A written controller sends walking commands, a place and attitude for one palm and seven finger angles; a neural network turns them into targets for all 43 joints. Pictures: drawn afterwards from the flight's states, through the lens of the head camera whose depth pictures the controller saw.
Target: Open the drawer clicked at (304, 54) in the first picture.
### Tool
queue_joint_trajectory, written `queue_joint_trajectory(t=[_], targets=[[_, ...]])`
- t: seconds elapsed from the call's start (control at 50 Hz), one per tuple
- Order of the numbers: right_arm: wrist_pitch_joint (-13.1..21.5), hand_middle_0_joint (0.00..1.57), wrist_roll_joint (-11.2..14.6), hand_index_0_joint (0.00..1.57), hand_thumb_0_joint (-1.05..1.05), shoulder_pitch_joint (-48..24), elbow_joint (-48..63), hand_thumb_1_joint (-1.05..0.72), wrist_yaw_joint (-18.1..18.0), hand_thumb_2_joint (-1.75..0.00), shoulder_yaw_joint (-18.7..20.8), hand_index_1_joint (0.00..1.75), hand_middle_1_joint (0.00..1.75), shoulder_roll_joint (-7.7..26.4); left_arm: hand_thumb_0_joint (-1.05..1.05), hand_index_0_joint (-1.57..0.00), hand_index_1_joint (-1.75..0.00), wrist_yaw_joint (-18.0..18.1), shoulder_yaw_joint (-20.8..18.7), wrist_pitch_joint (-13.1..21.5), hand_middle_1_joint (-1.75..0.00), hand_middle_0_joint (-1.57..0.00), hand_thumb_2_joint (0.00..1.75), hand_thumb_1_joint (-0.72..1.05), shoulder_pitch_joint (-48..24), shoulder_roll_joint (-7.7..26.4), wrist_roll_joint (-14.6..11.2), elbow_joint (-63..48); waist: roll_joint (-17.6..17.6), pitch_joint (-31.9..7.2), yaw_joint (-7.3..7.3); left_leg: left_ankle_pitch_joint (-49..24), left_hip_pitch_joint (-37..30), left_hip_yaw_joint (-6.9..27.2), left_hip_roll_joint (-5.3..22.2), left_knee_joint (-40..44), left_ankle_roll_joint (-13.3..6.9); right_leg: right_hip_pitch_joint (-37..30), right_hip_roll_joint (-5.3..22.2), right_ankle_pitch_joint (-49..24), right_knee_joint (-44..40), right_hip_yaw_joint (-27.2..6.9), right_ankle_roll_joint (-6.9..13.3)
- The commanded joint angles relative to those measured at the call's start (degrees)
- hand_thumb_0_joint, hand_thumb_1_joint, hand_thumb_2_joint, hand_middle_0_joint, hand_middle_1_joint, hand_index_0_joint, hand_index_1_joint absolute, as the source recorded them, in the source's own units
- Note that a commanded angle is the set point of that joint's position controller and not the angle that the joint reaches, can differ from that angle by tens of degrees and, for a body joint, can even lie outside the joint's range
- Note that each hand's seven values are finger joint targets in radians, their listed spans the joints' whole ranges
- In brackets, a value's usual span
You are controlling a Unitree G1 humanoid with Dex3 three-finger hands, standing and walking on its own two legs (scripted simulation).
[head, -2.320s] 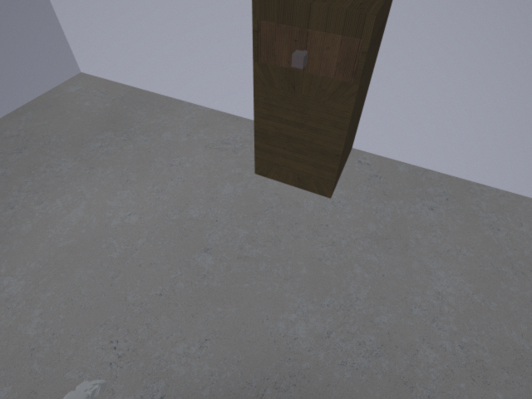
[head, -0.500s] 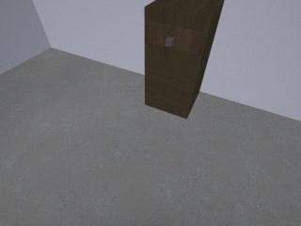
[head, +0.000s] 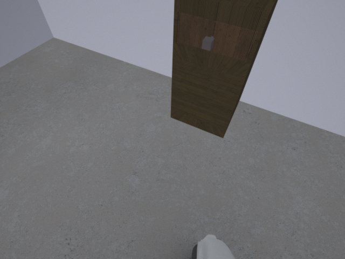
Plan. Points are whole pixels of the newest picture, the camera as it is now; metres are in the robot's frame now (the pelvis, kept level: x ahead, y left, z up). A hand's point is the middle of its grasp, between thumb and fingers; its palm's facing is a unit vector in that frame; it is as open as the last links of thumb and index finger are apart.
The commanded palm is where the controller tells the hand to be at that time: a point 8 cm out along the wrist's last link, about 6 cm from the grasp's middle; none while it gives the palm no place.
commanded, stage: walk to a spot facing it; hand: left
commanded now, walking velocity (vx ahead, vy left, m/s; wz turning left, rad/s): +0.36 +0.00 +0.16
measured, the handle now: (209, 41) +1.05 -0.17 -0.05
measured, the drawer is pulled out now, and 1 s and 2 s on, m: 0.00 0.00 0.00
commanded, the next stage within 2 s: turn to face it in 0.20 s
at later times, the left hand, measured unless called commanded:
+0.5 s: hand (105, 257) +0.16 +0.18 -0.19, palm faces +0.19 -0.97 -0.17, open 7.3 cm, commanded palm none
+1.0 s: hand (115, 184) +0.35 +0.18 -0.15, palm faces -0.12 -0.95 -0.30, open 7.4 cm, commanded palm none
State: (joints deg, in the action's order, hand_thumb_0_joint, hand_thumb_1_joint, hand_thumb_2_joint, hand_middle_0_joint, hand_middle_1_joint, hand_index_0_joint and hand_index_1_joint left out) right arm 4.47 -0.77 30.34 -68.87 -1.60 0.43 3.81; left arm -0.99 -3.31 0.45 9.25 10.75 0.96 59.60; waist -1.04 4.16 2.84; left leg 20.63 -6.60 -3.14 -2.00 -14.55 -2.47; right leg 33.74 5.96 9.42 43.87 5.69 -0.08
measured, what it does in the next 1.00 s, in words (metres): walks ahead: right foot, then left foot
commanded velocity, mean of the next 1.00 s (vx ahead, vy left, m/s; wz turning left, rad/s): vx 0.07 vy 0.00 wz -0.29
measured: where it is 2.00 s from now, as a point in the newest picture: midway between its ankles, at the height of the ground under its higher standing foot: (170, 244)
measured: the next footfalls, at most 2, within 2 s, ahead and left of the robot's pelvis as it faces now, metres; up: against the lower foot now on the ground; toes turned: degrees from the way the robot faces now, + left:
right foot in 0.10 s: +0.22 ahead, -0.13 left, +0.00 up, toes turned -6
left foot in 0.48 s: +0.32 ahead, +0.13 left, +0.00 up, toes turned +14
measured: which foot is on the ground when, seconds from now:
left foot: down 0.00-0.10, up 0.12-0.46, down 0.48-0.88, up 0.90-1.00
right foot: up 0.00-0.08, down 0.10-0.50, up 0.52-0.86, down 0.88-1.00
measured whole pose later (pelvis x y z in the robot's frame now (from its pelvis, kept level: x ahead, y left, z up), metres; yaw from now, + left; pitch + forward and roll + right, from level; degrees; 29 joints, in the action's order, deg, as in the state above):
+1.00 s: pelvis +0.23 -0.01 -0.01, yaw -11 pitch -2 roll +1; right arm -3.9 -1.0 10.6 -57.2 -0.5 4.8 14.2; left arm 0.7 -4.3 -1.0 11.4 10.7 1.3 52.7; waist 3.5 4.3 -0.4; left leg 24.5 27.3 -6.0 6.7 -61.7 3.5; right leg 18.5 0.7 15.8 35.7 5.2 3.3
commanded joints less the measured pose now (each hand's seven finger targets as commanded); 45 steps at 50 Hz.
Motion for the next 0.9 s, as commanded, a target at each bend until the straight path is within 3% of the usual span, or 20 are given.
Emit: queue_joint_trajectory(t=[0.0,0.04,0.06,0.08,0.1,0.12,0.16,0.24,0.3,0.38,0.42,0.44,0.48,0.52,0.58,0.74,0.82,0.84,0.86,0.88], targets=[[0.74,0.2,-0.34,0.2,0.0,2.1,1.07,-0.9,-0.97,-0.9,2.7,0.3,0.3,11.67,0.0,-0.2,-0.3,-0.16,-0.24,2.08,-0.3,-0.2,0.9,0.9,-2.79,1.83,0.06,-5.49,7.25,4.14,-2.44,-45.47,7.35,5.55,15.63,-2.45,-6.71,-9.18,-3.82,1.61,-5.59,1.83,2.71],[0.46,0.2,-0.07,0.2,0.0,0.08,1.77,-0.9,-0.82,-0.9,3.1,0.3,0.3,13.09,0.0,-0.2,-0.3,0.3,-1.11,3.03,-0.3,-0.2,0.9,0.9,11.18,4.5,0.57,-1.83,4.8,-3.75,-8.65,-50.16,8.61,3.91,13.13,-19.97,-4.18,-25.66,-5.77,-0.37,-12.03,2.55,3.83],[0.33,0.2,0.42,0.2,0.0,1.34,2.72,-0.9,-0.14,-0.9,3.01,0.3,0.3,11.44,0.0,-0.2,-0.3,1.03,-2.23,3.89,-0.3,-0.2,0.9,0.9,19.71,8.97,1.17,0.26,-2.68,-10.07,-11.34,-35.16,20.78,2.79,9.43,-36.6,-2.24,-41.85,2.55,-0.58,-14.69,-6.96,6.35],[0.75,0.2,1.13,0.2,0.0,4.93,4.53,-0.9,0.11,-0.9,2.41,0.3,0.3,7.46,0.0,-0.2,-0.3,1.94,-3.63,3.92,-0.3,-0.2,0.9,0.9,25.23,15.09,1.0,1.82,-15.35,-18.11,-10.55,7.26,36.37,0.77,-0.53,-58.33,0.11,-52.83,21.46,-5.46,-21.18,-34.86,13.19],[0.29,0.2,0.98,0.2,0.0,0.73,5.17,-0.9,0.23,-0.9,2.96,0.3,0.3,8.74,0.0,-0.2,-0.3,1.87,-3.62,3.56,-0.3,-0.2,0.9,0.9,22.19,14.95,-0.03,1.22,-8.3,-14.57,-10.2,9.91,37.66,5.49,2.68,-65.57,-1.34,-44.42,23.05,4.53,-26.9,-35.76,15.15],[-0.14,0.2,0.52,0.2,0.0,-3.83,6.5,-0.9,0.8,-0.9,3.41,0.3,0.3,7.49,0.0,-0.2,-0.3,1.71,-2.74,3.48,-0.3,-0.2,0.9,0.9,15.94,12.54,0.12,-0.48,-6.02,-7.93,-8.47,4.96,39.76,5.56,4.94,-68.2,-1.2,-33.59,20.9,14.1,-30.32,-33.46,13.06],[-1.48,0.2,-0.43,0.2,0.0,-6.75,7.17,-0.9,1.39,-0.9,3.08,0.3,0.3,6.42,0.0,-0.2,-0.3,2.3,-1.06,3.83,-0.3,-0.2,0.9,0.9,7.65,5.99,0.48,-1.81,-2.06,0.33,-4.13,-0.42,38.88,6.05,9.33,-64.39,-0.64,-19.17,17.88,15.06,-31.89,-20.77,10.15],[-4.17,0.2,-0.67,0.2,0.0,-6.68,8.32,-0.9,2.22,-0.9,3.04,0.3,0.3,5.7,0.0,-0.2,-0.3,2.3,-0.03,4.28,-0.3,-0.2,0.9,0.9,6.31,4.07,0.74,-2.15,-5.36,0.25,-0.48,-4.05,36.19,2.56,10.01,-53.2,2.4,-12.71,13.36,2.23,-32.9,-3.81,6.67],[-4.25,0.2,-0.56,0.2,0.0,-11.01,11.18,-0.9,2.95,-0.9,2.7,0.3,0.3,5.14,0.0,-0.2,-0.3,2.37,-0.01,4.31,-0.3,-0.2,0.9,0.9,6.68,4.4,0.8,-2.56,-5.11,1.09,-0.51,-7.33,32.68,0.27,10.34,-40.01,3.34,-10.93,11.69,-2.04,-32.46,0.36,6.8],[-2.75,0.2,-0.59,0.2,0.0,-13.99,11.45,-0.9,2.62,-0.9,2.04,0.3,0.3,5.55,0.0,-0.2,-0.3,2.16,0.35,3.45,-0.3,-0.2,0.9,0.9,9.69,6.03,0.61,-0.66,-5.45,-0.64,-2.24,-10.29,24.07,-4.01,6.95,-25.02,3.87,-15.62,8.77,-11.11,-26.89,-1.45,7.22],[-2.1,0.2,-0.63,0.2,0.0,-12.69,10.37,-0.9,2.06,-0.9,2.04,0.3,0.3,7.74,0.0,-0.2,-0.3,2.21,0.43,2.51,-0.3,-0.2,0.9,0.9,10.43,5.78,0.14,0.05,-4.42,-1.89,-1.34,-15.18,15.95,-5.08,6.49,-15.91,4.6,-15.95,6.06,-10.25,-21.99,-2.17,5.67],[-1.75,0.2,-0.57,0.2,0.0,-10.07,9.44,-0.9,1.63,-0.9,2.52,0.3,0.3,11.0,0.0,-0.2,-0.3,2.15,0.58,1.95,-0.3,-0.2,0.9,0.9,11.14,5.06,0.06,0.0,0.77,-4.45,-0.47,-21.58,9.84,-2.84,9.16,-12.86,4.41,-15.07,3.45,-5.24,-16.55,-1.44,3.82],[-1.82,0.2,-0.84,0.2,0.0,-5.71,9.57,-0.9,0.58,-0.9,3.97,0.3,0.3,19.65,0.0,-0.2,-0.3,1.95,0.58,0.96,-0.3,-0.2,0.9,0.9,13.45,2.02,-0.33,-1.34,17.73,-7.5,0.67,-37.69,5.21,13.39,27.5,-6.4,-4.62,-7.56,-4.55,27.17,4.05,2.46,-0.79],[-2.04,0.2,-0.81,0.2,0.0,-10.84,11.02,-0.9,-0.55,-0.9,3.53,0.3,0.3,18.36,0.0,-0.2,-0.3,1.95,-0.16,-0.16,-0.3,-0.2,0.9,0.9,10.56,3.15,0.1,-1.75,15.93,-6.41,0.3,-31.21,9.78,13.33,29.06,-3.34,-7.13,-3.97,-2.4,27.33,19.11,-3.06,-0.94],[-2.18,0.2,-0.61,0.2,0.0,-18.95,13.55,-0.9,-0.44,-0.9,3.0,0.3,0.3,15.3,0.0,-0.2,-0.3,0.88,-1.09,-1.16,-0.3,-0.2,0.9,0.9,11.55,2.48,0.22,-1.23,8.85,-5.07,-2.97,-28.98,15.06,1.04,24.68,-3.52,-5.15,-4.77,-0.5,18.31,21.72,-2.84,-1.82],[-3.55,0.2,-0.73,0.2,0.0,-19.86,14.56,-0.9,-0.05,-0.9,5.42,0.3,0.3,15.56,0.0,-0.2,-0.3,0.48,-2.03,-2.78,-0.3,-0.2,0.9,0.9,8.38,0.71,0.52,-6.04,10.11,-4.72,-2.24,-16.29,17.31,-4.94,25.62,-3.74,-4.88,-10.45,-1.46,14.78,3.89,0.38,-2.15],[-4.61,0.2,-0.65,0.2,0.0,-21.85,15.74,-0.9,0.56,-0.9,5.99,0.3,0.3,16.38,0.0,-0.2,-0.3,0.56,-2.46,-2.04,-0.3,-0.2,0.9,0.9,11.1,2.53,0.73,-6.75,7.6,-4.87,-4.99,-9.15,22.37,-8.61,23.88,-13.53,-0.65,-20.36,-3.53,5.0,-10.15,2.25,-0.9],[-4.89,0.2,-0.41,0.2,0.0,-21.28,16.43,-0.9,0.87,-0.9,5.65,0.3,0.3,14.52,0.0,-0.2,-0.3,0.93,-2.92,-1.44,-0.3,-0.2,0.9,0.9,12.71,5.86,1.01,-6.83,-1.52,-4.89,-6.17,-3.68,27.75,-12.07,19.85,-24.34,2.96,-25.07,0.84,-0.17,-18.81,-4.74,1.1],[-5.16,0.2,-0.3,0.2,0.0,-21.42,18.91,-0.9,1.45,-0.9,4.34,0.3,0.3,9.65,0.0,-0.2,-0.3,1.78,-3.93,-0.47,-0.3,-0.2,0.9,0.9,13.14,13.06,1.48,-7.39,-19.88,-4.4,-6.9,13.79,42.16,-12.25,10.71,-40.43,6.7,-29.09,15.39,-13.12,-26.81,-27.3,7.13],[-5.96,0.2,-0.09,0.2,0.0,-24.66,20.24,-0.9,0.85,-0.9,4.31,0.3,0.3,11.76,0.0,-0.2,-0.3,2.32,-3.96,-0.82,-0.3,-0.2,0.9,0.9,15.14,14.18,0.37,-7.44,-15.64,-5.25,-9.03,14.58,40.92,-2.48,9.65,-47.29,6.02,-24.26,17.56,-12.33,-28.53,-28.33,11.23]])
